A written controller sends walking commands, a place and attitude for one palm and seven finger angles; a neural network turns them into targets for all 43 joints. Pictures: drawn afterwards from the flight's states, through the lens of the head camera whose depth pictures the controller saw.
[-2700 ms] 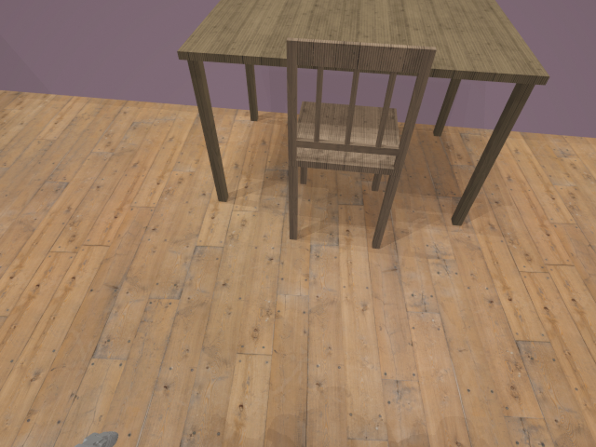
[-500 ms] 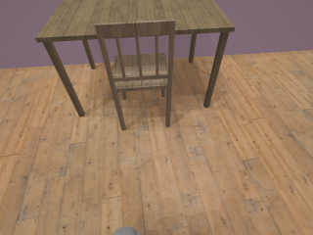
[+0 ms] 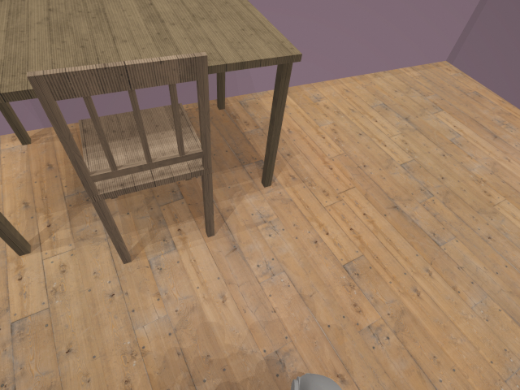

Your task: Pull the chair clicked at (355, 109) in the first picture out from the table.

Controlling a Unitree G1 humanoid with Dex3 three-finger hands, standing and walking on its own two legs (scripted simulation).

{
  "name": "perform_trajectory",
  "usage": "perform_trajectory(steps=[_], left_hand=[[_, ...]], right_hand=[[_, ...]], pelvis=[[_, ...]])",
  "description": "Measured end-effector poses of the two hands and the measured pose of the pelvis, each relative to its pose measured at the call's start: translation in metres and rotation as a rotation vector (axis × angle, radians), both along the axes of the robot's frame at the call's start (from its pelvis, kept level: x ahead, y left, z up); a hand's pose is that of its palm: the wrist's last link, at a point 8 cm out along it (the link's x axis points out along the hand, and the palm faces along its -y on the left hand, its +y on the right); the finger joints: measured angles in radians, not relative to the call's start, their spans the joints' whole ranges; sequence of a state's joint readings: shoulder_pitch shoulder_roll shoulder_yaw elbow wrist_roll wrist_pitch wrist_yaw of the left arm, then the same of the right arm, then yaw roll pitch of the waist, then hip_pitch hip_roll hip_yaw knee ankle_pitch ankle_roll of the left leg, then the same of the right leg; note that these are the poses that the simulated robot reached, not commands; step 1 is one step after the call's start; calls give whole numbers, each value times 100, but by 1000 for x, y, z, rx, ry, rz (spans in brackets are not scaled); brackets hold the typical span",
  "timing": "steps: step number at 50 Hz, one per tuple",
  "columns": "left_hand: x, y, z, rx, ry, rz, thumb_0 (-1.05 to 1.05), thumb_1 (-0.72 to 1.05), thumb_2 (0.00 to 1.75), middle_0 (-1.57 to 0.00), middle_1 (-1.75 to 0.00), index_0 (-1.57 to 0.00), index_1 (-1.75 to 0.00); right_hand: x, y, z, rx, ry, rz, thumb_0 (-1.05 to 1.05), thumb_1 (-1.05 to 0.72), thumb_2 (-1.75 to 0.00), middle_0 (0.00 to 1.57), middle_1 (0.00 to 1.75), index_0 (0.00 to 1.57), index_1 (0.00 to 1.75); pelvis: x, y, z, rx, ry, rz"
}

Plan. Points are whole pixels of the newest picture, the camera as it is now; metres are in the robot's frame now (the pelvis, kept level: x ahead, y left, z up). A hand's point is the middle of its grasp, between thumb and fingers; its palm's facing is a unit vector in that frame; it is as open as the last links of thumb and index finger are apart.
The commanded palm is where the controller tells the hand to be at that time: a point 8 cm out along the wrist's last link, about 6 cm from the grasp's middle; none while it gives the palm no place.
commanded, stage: walk to a spot facing it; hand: left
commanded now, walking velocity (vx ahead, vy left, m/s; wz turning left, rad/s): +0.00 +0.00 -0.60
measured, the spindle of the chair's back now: (140, 128) +0.75 +0.40 -0.12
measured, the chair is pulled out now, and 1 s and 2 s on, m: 0.00 0.00 0.00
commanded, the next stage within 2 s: turn to face it in 1.96 s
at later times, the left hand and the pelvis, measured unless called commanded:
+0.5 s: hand (195, 316) +0.27 +0.14 -0.17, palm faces -0.31 -0.93 -0.22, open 7.4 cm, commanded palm none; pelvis +0.09 +0.00 -0.01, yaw -17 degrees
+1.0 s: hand (181, 311) +0.28 +0.17 -0.17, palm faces -0.54 -0.82 -0.21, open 7.4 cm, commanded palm none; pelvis +0.11 +0.03 +0.00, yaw -36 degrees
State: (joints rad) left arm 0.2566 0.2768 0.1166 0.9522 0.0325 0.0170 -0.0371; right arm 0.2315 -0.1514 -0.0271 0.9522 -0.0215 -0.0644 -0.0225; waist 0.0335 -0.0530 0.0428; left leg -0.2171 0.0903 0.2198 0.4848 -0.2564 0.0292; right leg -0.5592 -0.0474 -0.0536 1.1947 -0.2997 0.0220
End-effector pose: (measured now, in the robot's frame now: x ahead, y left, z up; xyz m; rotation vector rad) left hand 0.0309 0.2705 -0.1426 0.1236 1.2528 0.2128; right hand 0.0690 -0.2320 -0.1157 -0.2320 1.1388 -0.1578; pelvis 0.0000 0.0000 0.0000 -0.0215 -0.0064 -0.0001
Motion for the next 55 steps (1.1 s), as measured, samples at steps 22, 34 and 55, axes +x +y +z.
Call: perform_trajectory(steps=[22,34,55], left_hand=[[249,-88,8,1,-177,-438,0,91,90,-20,-30,-20,-30],[250,-34,-13,-37,-60,-461,1,91,90,-21,-30,-20,-30],[289,-107,5,35,-57,-782,1,91,90,-20,-30,-20,-30]], right_hand=[[-37,-22,-37,49,181,-381,1,-91,-89,20,30,20,30],[38,11,-4,-28,-67,-388,1,-90,-89,20,30,20,30],[-113,37,-43,97,121,-782,1,-90,-89,21,30,21,30]], pelvis=[[84,-8,-17,7,-11,-259],[108,37,-15,1,-4,-414],[97,17,-19,22,-10,-697]])
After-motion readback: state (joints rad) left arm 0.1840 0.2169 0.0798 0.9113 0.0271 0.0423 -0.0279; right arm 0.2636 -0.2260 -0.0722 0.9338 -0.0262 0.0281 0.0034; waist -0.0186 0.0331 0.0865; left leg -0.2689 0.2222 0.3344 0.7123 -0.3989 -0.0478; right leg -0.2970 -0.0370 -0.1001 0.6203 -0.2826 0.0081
